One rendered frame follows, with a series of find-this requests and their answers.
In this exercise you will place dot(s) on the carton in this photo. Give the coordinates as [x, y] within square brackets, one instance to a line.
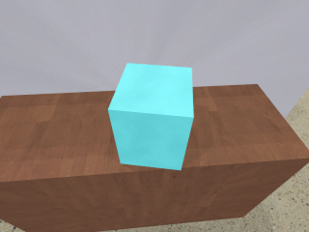
[151, 115]

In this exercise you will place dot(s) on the pedestal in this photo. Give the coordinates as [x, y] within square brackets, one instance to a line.
[60, 169]

